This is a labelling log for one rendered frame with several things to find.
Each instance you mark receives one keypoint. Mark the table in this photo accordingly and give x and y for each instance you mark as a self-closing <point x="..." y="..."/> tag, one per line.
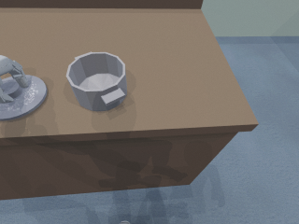
<point x="183" y="102"/>

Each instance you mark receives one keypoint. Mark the robot left hand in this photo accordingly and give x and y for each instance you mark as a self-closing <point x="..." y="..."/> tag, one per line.
<point x="15" y="69"/>

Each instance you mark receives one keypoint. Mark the pot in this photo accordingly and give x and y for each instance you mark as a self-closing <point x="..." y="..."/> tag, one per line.
<point x="98" y="80"/>

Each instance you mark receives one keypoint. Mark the lid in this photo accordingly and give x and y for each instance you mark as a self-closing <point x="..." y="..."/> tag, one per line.
<point x="26" y="100"/>

